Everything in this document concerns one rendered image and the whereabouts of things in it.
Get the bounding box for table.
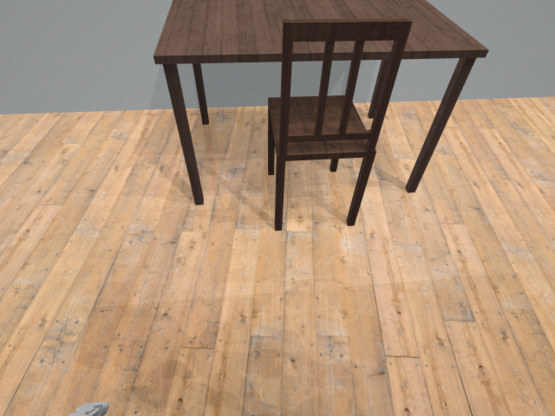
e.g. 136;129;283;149
153;0;489;205

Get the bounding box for chair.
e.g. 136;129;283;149
268;18;412;231

